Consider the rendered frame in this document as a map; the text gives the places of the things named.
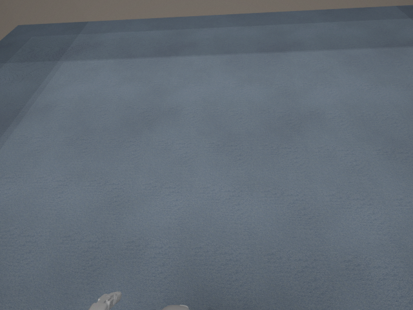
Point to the left robot hand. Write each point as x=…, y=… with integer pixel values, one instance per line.
x=107, y=301

